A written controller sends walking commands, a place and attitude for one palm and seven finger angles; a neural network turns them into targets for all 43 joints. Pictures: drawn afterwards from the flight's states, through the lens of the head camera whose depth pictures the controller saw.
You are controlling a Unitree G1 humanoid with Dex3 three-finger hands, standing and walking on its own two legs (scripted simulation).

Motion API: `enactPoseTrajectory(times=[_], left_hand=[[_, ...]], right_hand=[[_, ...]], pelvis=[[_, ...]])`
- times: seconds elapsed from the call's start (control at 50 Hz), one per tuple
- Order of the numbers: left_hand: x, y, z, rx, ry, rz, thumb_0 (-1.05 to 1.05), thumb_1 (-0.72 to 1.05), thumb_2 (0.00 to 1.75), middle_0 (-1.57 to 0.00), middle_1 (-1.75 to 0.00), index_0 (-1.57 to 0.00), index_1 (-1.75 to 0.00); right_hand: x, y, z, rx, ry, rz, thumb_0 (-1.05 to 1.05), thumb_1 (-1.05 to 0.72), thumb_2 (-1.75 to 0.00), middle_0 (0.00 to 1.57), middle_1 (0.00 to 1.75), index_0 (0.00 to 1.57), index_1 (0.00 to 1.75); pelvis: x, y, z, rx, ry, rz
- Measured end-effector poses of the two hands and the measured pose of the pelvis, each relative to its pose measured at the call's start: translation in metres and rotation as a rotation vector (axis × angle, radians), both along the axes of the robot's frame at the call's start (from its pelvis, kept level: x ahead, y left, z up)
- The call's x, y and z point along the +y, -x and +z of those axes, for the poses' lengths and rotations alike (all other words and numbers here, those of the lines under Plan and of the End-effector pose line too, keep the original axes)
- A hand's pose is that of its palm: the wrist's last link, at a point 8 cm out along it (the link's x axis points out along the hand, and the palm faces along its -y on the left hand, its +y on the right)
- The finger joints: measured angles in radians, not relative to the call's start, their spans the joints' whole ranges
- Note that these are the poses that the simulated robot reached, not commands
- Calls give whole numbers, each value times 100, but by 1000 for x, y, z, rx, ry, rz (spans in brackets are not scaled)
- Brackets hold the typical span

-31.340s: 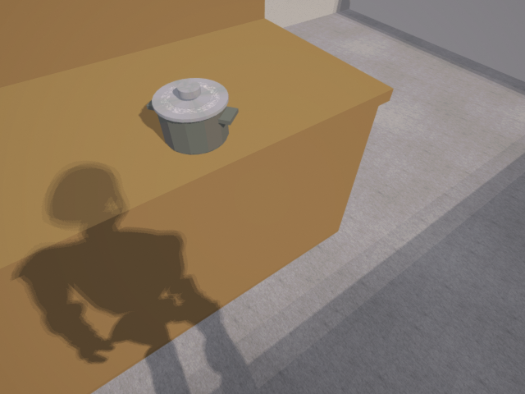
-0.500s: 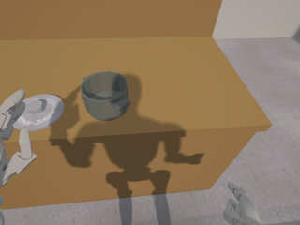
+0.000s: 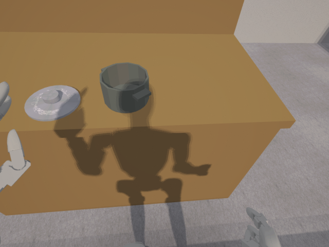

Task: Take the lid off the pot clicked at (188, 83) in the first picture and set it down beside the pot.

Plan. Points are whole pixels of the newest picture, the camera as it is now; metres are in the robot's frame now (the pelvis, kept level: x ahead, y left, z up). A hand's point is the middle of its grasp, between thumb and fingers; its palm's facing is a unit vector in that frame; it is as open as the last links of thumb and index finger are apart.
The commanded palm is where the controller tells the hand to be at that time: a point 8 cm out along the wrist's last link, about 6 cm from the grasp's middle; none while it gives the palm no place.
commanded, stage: step back with the hand held close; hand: left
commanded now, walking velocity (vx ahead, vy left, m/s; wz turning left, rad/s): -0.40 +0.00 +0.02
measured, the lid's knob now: (51, 96) +0.52 +0.40 +0.04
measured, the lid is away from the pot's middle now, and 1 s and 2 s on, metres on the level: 0.24 0.24 0.24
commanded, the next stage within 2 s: stop stepping back and stand still in 0.44 s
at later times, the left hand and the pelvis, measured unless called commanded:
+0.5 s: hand out of the picture +0.12 +0.25 +0.21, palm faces +0.30 -0.86 -0.41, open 7.4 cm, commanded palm +0.05 +0.30 +0.22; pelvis -0.10 +0.03 +0.02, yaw -3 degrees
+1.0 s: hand out of the picture +0.01 +0.28 +0.20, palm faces +0.36 -0.87 -0.33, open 7.4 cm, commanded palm -0.07 +0.32 +0.22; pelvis -0.22 +0.05 +0.01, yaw -4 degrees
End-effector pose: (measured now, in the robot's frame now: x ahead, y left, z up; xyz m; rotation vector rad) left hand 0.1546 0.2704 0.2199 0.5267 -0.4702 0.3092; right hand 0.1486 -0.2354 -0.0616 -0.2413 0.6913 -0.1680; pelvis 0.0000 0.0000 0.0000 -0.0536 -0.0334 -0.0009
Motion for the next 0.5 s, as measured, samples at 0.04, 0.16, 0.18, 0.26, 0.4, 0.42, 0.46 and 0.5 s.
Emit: enactPoseTrajectory(times=[0.04,0.16,0.18,0.26,0.4,0.42,0.46,0.5], left_hand=[[2,4,1,-2,-20,0,1,89,90,-21,-30,-21,-30],[3,25,5,-12,-70,25,1,89,90,-21,-30,-21,-30],[2,28,4,-9,-57,22,1,89,90,-21,-30,-21,-30],[-2,37,1,-5,-13,-28,1,89,90,-21,-30,-21,-30],[20,50,-4,9,2,-78,1,89,90,-21,-30,-21,-30],[23,53,-3,22,2,-79,1,89,90,-21,-30,-21,-30],[26,62,1,36,8,-82,1,89,90,-21,-30,-21,-30],[26,74,4,42,19,-89,1,89,90,-21,-30,-21,-30]], right_hand=[[0,6,1,-12,3,-5,2,-90,-90,20,30,20,30],[-2,17,-2,-26,-11,11,2,-90,-90,20,30,20,30],[-2,19,-3,-18,-11,16,2,-90,-90,20,30,20,30],[-3,32,-2,21,-4,-1,2,-90,-90,20,30,20,30],[10,61,15,12,38,-41,2,-90,-90,20,30,20,30],[13,67,18,0,38,-35,2,-90,-90,20,30,20,30],[20,79,24,-23,26,-28,2,-90,-90,20,30,20,30],[26,94,29,-35,11,-26,2,-90,-90,20,30,20,30]], pelvis=[[1,6,-1,-3,6,6],[-5,20,-5,33,-2,11],[-5,25,-4,32,6,8],[0,38,1,20,5,-2],[19,67,5,31,-7,-26],[20,74,7,35,-1,-33],[23,86,12,41,15,-44],[25,98,15,46,29,-55]])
